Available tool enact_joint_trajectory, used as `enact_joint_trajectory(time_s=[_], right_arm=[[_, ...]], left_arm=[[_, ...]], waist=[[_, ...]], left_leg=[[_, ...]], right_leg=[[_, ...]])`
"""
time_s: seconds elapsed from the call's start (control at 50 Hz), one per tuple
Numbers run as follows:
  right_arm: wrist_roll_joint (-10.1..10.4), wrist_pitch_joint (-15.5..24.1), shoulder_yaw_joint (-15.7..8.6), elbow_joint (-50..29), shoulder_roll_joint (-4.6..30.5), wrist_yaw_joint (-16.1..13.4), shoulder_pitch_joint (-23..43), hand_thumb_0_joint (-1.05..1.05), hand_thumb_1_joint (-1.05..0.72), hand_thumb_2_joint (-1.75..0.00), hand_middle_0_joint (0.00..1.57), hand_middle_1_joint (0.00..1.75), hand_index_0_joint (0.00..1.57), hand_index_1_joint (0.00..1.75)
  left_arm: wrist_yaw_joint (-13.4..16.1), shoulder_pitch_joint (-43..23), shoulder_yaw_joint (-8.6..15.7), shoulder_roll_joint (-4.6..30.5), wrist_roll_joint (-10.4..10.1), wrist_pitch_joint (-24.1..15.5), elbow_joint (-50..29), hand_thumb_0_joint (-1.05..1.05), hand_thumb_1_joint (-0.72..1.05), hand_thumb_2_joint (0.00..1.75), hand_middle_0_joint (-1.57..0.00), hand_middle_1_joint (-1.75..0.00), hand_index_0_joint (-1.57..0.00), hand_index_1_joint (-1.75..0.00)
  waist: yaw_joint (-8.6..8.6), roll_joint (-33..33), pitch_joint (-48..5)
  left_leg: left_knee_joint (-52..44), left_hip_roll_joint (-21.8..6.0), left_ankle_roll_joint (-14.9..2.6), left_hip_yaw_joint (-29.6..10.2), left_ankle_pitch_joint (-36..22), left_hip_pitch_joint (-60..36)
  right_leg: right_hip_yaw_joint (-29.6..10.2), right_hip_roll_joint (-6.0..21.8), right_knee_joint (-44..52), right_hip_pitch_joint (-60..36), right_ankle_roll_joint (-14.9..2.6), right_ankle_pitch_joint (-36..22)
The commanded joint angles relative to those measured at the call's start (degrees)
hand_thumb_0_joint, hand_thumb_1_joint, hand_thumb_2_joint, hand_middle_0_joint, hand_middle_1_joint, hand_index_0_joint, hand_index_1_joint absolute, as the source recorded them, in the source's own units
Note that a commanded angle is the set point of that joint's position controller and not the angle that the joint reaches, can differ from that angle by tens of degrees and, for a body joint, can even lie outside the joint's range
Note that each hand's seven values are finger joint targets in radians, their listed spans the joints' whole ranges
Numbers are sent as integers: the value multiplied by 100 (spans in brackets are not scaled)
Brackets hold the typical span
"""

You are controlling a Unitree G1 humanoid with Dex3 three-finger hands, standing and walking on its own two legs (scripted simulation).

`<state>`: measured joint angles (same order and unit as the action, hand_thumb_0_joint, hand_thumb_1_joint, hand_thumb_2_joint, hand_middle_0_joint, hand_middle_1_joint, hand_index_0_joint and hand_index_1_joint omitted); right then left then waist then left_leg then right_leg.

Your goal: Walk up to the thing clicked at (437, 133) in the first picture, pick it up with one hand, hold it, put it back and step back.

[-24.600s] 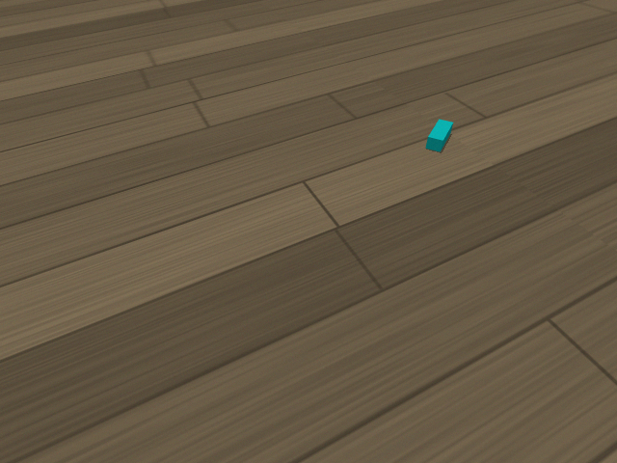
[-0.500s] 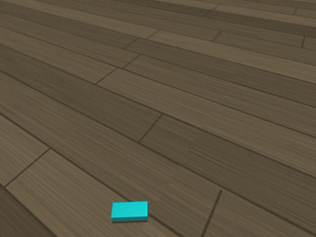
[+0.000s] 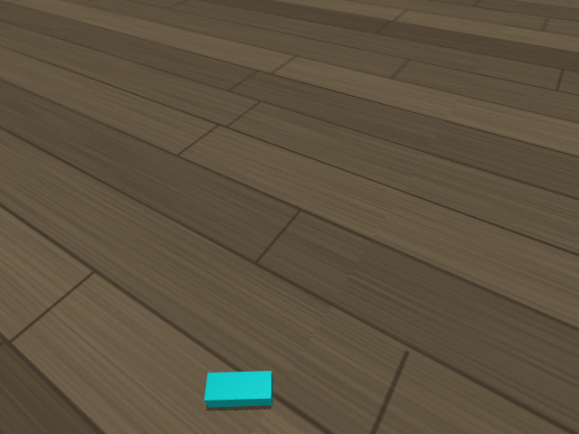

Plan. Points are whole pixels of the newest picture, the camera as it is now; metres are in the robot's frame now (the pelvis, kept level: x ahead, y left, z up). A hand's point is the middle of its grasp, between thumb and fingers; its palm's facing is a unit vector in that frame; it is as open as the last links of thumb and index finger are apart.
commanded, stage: stand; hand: left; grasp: from above
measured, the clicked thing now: (240, 389) +0.44 +0.20 -0.74
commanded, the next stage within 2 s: rise first in 0.40 s
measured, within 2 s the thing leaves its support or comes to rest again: neither
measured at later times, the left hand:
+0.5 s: hand out of the picture +0.07 +0.26 -0.16, palm faces -0.04 -0.94 -0.35, open 7.4 cm
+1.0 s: hand out of the picture +0.12 +0.26 -0.20, palm faces -0.09 -0.92 -0.38, open 13.1 cm
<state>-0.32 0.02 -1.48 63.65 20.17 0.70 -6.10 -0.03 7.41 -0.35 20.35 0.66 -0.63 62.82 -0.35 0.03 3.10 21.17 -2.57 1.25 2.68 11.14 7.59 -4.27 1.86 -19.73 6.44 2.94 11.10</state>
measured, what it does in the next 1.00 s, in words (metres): lowers itself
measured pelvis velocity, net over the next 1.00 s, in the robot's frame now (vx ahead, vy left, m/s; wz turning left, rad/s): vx -0.01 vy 0.00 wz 0.05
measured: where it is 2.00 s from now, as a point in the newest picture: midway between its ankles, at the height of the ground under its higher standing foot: outside the picture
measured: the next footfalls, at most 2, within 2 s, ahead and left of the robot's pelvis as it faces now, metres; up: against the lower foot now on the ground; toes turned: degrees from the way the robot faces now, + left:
none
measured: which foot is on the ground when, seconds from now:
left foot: down 0.00-1.00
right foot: down 0.00-1.00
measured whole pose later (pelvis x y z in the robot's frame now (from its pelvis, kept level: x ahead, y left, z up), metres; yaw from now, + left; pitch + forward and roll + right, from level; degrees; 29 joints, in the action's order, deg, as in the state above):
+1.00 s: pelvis -0.01 +0.00 -0.05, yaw +3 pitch +12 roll -1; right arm 1.0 4.5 -2.9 37.5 14.5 -0.3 -13.0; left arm -3.7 3.4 7.9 19.1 11.9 9.1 47.3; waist -1.3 -0.6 -3.7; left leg 50.4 -2.5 1.6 -1.4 22.8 39.4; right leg -1.5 1.5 -48.6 36.6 2.8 23.9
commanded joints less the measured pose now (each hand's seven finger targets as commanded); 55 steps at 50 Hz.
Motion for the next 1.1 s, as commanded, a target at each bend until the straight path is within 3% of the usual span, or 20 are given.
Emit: enact_joint_trajectory(time_s=[0.0,0.24,0.46,0.48,0.5,0.52,0.54,0.56,0.6,0.64,0.68,0.72,0.76,0.84,0.88,0.9,0.96,1.0,1.04,1.08], right_arm=[[-12,110,-223,-331,1242,-49,179,0,-90,-90,20,30,20,30],[-18,111,-226,-337,1257,-48,212,0,-90,-90,20,30,20,30],[-13,137,-197,-311,1232,-62,103,0,-90,-90,20,30,20,30],[-11,140,-204,-318,1243,-66,125,0,-95,-93,20,31,20,31],[375,435,161,-1888,275,-189,4,0,-99,-92,20,30,20,30],[393,445,103,-1577,432,-275,-246,0,-93,-91,20,30,20,30],[370,409,41,-1521,557,-316,-425,0,-94,-92,20,30,20,30],[378,353,-66,-1640,620,-319,-484,0,-90,-90,20,30,20,30],[271,406,-245,-1757,651,-387,-747,0,-89,-90,20,30,20,30],[127,434,-370,-1916,599,-327,-925,0,-90,-90,20,30,20,30],[76,460,-451,-2183,509,-290,-882,0,-90,-90,20,30,20,30],[122,463,-431,-2463,437,-278,-680,0,-91,-90,20,30,20,30],[155,436,-415,-2760,435,-246,-509,0,-90,-90,20,30,20,30],[164,518,-408,-3111,377,-160,-466,0,-88,-90,20,30,20,30],[155,592,-438,-3160,370,-135,-613,0,-89,-90,20,30,20,30],[138,630,-464,-3157,364,-137,-713,0,-88,-90,20,30,20,30],[112,761,-470,-3319,303,-138,-705,0,-87,-90,20,30,20,30],[108,840,-492,-3476,255,-162,-668,0,-88,-90,20,30,20,30],[94,876,-472,-3518,242,-189,-603,0,-89,-90,20,30,20,30],[94,889,-474,-3598,239,-229,-581,0,-91,-91,20,30,20,30]], left_arm=[[71,-110,263,1226,17,-101,-313,0,90,90,-20,-30,-20,-30],[54,-72,265,1206,31,-81,-285,0,90,90,-20,-30,-20,-30],[62,-73,271,1220,7,-85,-293,0,90,90,-20,-30,-20,-30],[68,-49,277,1225,-3,-80,-296,0,82,98,-12,-38,-12,-38],[149,-2059,273,236,-275,-638,-2306,0,82,96,-20,-46,-19,-46],[206,-2838,375,542,-258,-609,-1694,0,74,97,-22,-53,-17,-54],[240,-1928,608,875,-173,-395,-735,0,66,99,-19,-59,-15,-62],[162,-1407,722,936,-115,-266,-302,0,58,94,-19,-67,-16,-70],[62,-1774,1123,1594,140,-277,-574,0,42,93,-17,-81,-16,-82],[-169,-766,1212,1412,477,-125,-143,0,26,91,-11,-96,-13,-93],[-298,-444,1348,1446,717,30,-573,0,10,95,-9,-100,-10,-99],[-341,-458,1123,1192,871,291,-804,0,-6,95,-10,-102,-11,-101],[-342,-642,1101,1181,998,597,-1134,0,-22,96,-9,-103,-9,-103],[-306,-847,945,930,1069,963,-1624,0,-54,99,-7,-106,-6,-107],[-306,-715,936,799,1100,973,-1769,0,-57,99,-7,-107,-6,-108],[-281,-643,1118,932,1135,942,-1865,0,-56,99,-7,-108,-6,-108],[-266,-483,1276,1098,1241,797,-2366,0,-57,102,-6,-107,-4,-108],[-279,-506,1178,1030,1276,648,-3320,0,-57,103,-6,-107,-4,-108],[-275,59,1209,957,1333,691,-3192,0,-59,104,-6,-107,-4,-109],[-234,249,1314,1110,1409,757,-3658,0,-58,104,-6,-107,-4,-109]], waist=[[-14,2,-392],[3,-25,-265],[-8,-27,-415],[-2,-54,-454],[-601,65,-93],[-474,145,-372],[-416,345,-229],[-182,218,-255],[-127,-73,-1167],[-64,-152,-1566],[237,-308,-2048],[227,-439,-1730],[155,-315,-1583],[-25,-19,-1261],[-93,4,-1415],[-92,-58,-1560],[-83,-162,-1954],[-92,-424,-2453],[-116,-383,-2108],[-61,-449,-2370]], left_leg=[[-349,-540,-259,-442,-515,-267],[-471,-523,-268,-496,-30,-166],[-387,-537,-267,-458,-670,-294],[-364,-546,-262,-475,-746,-350],[81,153,-154,87,-45,677],[194,172,-137,63,-6,522],[318,224,-156,74,206,739],[478,199,-143,89,58,993],[852,221,-122,49,-342,938],[1272,287,-96,-4,-734,1172],[1410,343,-64,3,-1030,1146],[1344,346,-25,-23,-868,1338],[1393,285,-31,-91,-682,1494],[1757,204,-68,-160,14,2095],[2041,192,-82,-149,62,2239],[2209,187,-79,-168,-5,2298],[2734,197,-97,-163,1,2615],[2945,177,-95,-159,-151,2512],[3064,145,-91,-212,19,2841],[3129,128,-95,-235,-47,2821]], right_leg=[[-226,481,331,197,-351,-915],[-215,438,350,314,-360,-546],[-218,474,243,177,-356,-1019],[-209,470,204,182,-364,-1015],[457,-286,-210,1406,-242,-338],[506,-275,-271,1189,-239,-226],[550,-292,-289,1224,-255,67],[565,-307,-470,1329,-300,32],[520,-257,-860,1288,-304,-401],[520,-237,-1232,1363,-316,-751],[518,-216,-1387,1096,-324,-914],[550,-232,-1354,1317,-331,-664],[601,-261,-1407,1565,-337,-420],[672,-306,-1730,2248,-325,301],[666,-317,-2037,2498,-319,322],[674,-310,-2215,2571,-326,258],[607,-267,-2716,2956,-322,231],[580,-252,-2980,3067,-333,73],[609,-257,-3133,3360,-334,293],[590,-239,-3208,3320,-338,236]])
